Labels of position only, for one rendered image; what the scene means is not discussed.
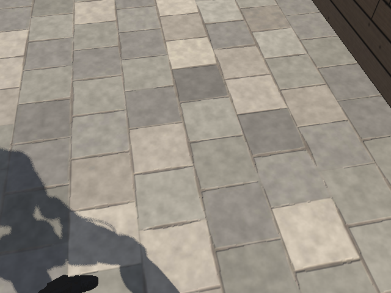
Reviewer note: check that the left robot hand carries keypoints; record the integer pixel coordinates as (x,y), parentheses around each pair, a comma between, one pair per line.
(75,284)

